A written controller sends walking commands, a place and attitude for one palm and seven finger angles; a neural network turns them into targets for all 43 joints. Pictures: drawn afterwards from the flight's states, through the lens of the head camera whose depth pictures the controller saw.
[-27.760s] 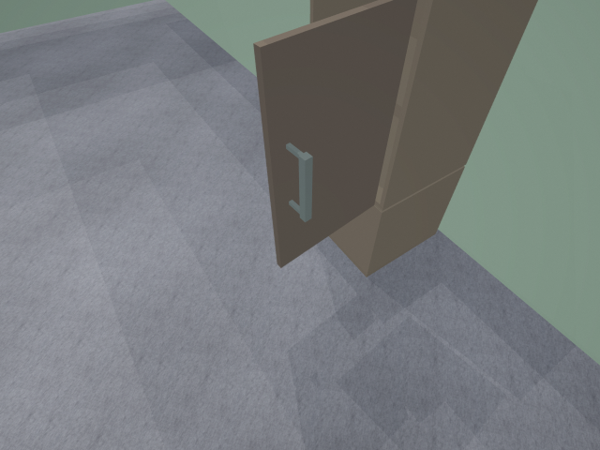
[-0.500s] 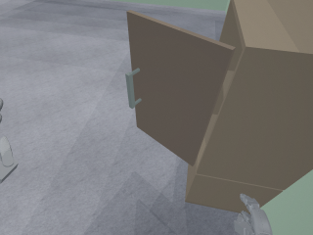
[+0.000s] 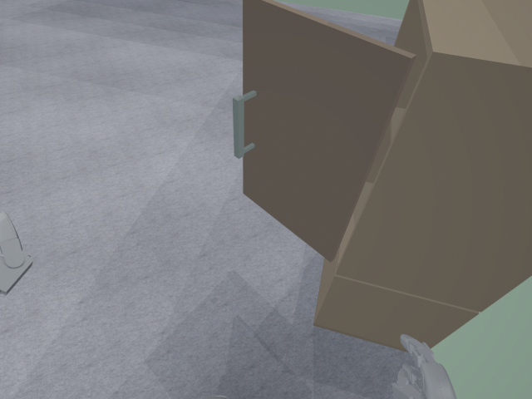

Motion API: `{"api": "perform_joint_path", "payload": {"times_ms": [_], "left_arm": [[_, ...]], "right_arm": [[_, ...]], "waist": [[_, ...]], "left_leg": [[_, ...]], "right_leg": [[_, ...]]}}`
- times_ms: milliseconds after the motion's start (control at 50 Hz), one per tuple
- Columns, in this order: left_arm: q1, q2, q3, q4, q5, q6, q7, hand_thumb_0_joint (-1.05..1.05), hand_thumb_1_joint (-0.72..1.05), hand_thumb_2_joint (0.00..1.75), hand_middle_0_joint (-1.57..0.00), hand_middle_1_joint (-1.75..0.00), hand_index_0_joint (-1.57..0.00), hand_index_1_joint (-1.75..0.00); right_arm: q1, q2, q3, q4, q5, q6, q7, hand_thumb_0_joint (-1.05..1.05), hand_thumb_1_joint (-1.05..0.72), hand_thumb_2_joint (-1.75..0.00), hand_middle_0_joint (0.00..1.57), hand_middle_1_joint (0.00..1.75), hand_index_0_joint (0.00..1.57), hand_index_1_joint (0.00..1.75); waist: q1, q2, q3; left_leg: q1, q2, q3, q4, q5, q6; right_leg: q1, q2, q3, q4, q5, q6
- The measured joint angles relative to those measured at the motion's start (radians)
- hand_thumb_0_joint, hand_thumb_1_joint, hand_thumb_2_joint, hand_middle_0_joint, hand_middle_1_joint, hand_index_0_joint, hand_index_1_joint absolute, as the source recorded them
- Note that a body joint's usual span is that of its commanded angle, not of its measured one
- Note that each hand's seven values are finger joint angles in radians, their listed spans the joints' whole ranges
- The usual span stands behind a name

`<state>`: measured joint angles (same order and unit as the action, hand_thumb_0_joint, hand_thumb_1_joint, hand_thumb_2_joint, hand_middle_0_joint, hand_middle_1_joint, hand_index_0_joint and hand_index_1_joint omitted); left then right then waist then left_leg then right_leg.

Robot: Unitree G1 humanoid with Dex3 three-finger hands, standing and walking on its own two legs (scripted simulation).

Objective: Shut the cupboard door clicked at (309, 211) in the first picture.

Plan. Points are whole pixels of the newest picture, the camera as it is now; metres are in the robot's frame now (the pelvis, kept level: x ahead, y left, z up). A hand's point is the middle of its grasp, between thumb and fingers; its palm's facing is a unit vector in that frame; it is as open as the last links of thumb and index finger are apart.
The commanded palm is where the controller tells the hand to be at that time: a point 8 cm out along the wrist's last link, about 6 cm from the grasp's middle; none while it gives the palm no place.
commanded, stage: step back with the hand held close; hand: left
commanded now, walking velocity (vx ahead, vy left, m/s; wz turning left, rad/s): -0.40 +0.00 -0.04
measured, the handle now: (244, 125) +0.73 +0.10 -0.01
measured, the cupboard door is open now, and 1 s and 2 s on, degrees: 61 61 61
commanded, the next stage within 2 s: stop stepping back and stand still in 0.84 s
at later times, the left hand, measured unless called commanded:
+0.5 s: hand out of the picture +0.15 +0.26 +0.19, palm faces +0.45 -0.77 -0.46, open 7.4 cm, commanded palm +0.06 +0.30 +0.20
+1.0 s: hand out of the picture +0.08 +0.24 +0.20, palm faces +0.31 -0.85 -0.43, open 7.4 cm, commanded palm +0.00 +0.29 +0.20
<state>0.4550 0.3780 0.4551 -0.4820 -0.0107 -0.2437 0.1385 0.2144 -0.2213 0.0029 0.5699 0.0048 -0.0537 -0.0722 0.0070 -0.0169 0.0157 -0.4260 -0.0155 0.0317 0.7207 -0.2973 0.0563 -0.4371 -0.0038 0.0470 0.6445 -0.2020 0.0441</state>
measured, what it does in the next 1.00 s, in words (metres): walks backwards: right foot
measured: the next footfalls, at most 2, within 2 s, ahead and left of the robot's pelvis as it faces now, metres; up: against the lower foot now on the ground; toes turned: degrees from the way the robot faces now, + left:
right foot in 0.64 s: -0.12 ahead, -0.15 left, +0.00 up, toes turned +6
right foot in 1.06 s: -0.20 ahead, -0.09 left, +0.00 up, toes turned -9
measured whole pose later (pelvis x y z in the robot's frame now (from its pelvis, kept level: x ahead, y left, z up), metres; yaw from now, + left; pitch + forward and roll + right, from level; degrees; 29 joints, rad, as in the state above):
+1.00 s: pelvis -0.16 +0.00 +0.02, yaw -3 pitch +2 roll -4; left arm 0.48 0.47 0.45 -0.52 -0.06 -0.22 0.11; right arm 0.10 -0.16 0.00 0.53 -0.01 -0.09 -0.05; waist -0.05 0.00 -0.02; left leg -0.46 0.12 0.12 0.41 0.00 0.04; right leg -0.29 0.08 -0.05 0.71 -0.45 0.00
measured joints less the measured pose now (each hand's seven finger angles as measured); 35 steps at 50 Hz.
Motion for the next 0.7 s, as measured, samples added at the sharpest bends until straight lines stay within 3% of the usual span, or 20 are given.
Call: {"api": "perform_joint_path", "payload": {"times_ms": [200,360,420,460,500,540,580,640,660,700], "left_arm": [[0.043,0.068,0.054,-0.043,0.015,-0.042,-0.001,0.02,0.89,0.90,-0.22,-0.30,-0.21,-0.30],[0.014,0.022,0.028,-0.032,0.004,-0.031,0.016,0.02,0.89,0.90,-0.22,-0.30,-0.21,-0.30],[0.029,0.019,0.004,-0.046,-0.003,-0.025,0.027,0.02,0.89,0.90,-0.22,-0.30,-0.21,-0.30],[0.042,0.028,0.001,-0.053,0.000,-0.025,0.030,0.02,0.89,0.90,-0.22,-0.30,-0.21,-0.30],[0.042,0.045,0.006,-0.054,0.005,-0.022,0.028,0.02,0.89,0.90,-0.22,-0.30,-0.21,-0.30],[0.035,0.073,0.017,-0.066,-0.001,-0.013,0.020,0.02,0.89,0.89,-0.22,-0.30,-0.21,-0.30],[0.042,0.103,0.048,-0.085,-0.008,-0.024,0.019,0.02,0.89,0.89,-0.22,-0.30,-0.22,-0.30],[0.096,0.108,0.105,-0.090,-0.028,-0.046,0.027,0.02,0.89,0.89,-0.22,-0.30,-0.21,-0.30],[0.107,0.099,0.118,-0.087,-0.033,-0.051,0.029,0.02,0.89,0.90,-0.22,-0.30,-0.21,-0.30],[0.080,0.042,0.078,-0.055,-0.028,-0.061,0.031,0.02,0.89,0.90,-0.21,-0.30,-0.21,-0.30]], "right_arm": [[0.004,-0.004,-0.019,-0.016,0.002,-0.020,-0.002,0.02,-0.90,-0.90,0.20,0.30,0.20,0.30],[0.007,-0.007,-0.032,0.022,-0.005,-0.010,0.009,0.02,-0.90,-0.90,0.20,0.30,0.20,0.30],[0.003,-0.002,-0.028,0.029,-0.006,0.001,0.013,0.02,-0.90,-0.90,0.20,0.30,0.20,0.30],[0.004,0.004,-0.023,0.023,-0.003,0.003,0.007,0.02,-0.90,-0.90,0.20,0.30,0.20,0.30],[0.013,0.010,-0.025,0.014,-0.003,-0.007,-0.004,0.02,-0.90,-0.90,0.20,0.30,0.20,0.30],[0.032,0.023,-0.033,0.022,-0.008,-0.024,-0.010,0.02,-0.90,-0.90,0.20,0.30,0.20,0.30],[0.046,0.043,-0.036,0.047,-0.003,-0.035,-0.006,0.02,-0.90,-0.90,0.20,0.30,0.20,0.30],[0.038,0.059,-0.029,0.060,-0.002,-0.047,0.004,0.02,-0.90,-0.90,0.20,0.30,0.20,0.30],[0.020,0.060,-0.026,0.061,-0.006,-0.055,0.007,0.02,-0.90,-0.90,0.20,0.30,0.20,0.30],[-0.028,0.049,-0.028,0.086,-0.010,-0.065,0.004,0.02,-0.90,-0.90,0.20,0.30,0.20,0.30]], "waist": [[-0.030,-0.012,0.010],[-0.024,-0.019,-0.004],[-0.033,-0.034,0.001],[-0.042,-0.031,0.006],[-0.066,0.000,0.016],[-0.084,0.035,0.009],[-0.074,0.032,-0.023],[-0.029,0.011,-0.085],[-0.007,0.000,-0.091],[0.027,0.026,-0.056]], "left_leg": [[-0.052,0.022,0.012,0.043,0.004,-0.003],[-0.088,0.004,0.018,0.066,-0.136,-0.019],[-0.090,-0.006,0.022,0.017,-0.095,-0.017],[-0.097,0.001,0.022,-0.003,-0.067,-0.002],[-0.109,0.033,0.010,-0.020,0.012,0.015],[-0.123,0.079,0.001,-0.050,0.160,0.010],[-0.145,0.092,-0.001,-0.054,0.176,-0.009],[-0.190,0.108,0.043,-0.059,0.174,-0.020],[-0.207,0.112,0.068,-0.059,0.179,-0.023],[-0.196,0.121,0.067,-0.065,0.150,-0.046]], "right_leg": [[-0.055,0.009,-0.006,0.045,0.012,-0.011],[-0.080,-0.013,-0.003,0.032,0.040,-0.017],[-0.080,-0.025,-0.001,-0.016,0.072,-0.017],[-0.087,-0.016,-0.002,-0.019,0.026,-0.018],[-0.089,0.022,-0.005,0.079,-0.035,-0.017],[-0.051,0.065,-0.025,0.204,-0.102,-0.016],[0.027,0.084,-0.032,0.231,-0.166,-0.021],[0.174,0.065,-0.045,0.082,-0.253,-0.049],[0.203,0.055,-0.028,-0.003,-0.294,-0.056],[0.201,0.067,-0.008,-0.023,-0.269,-0.051]]}}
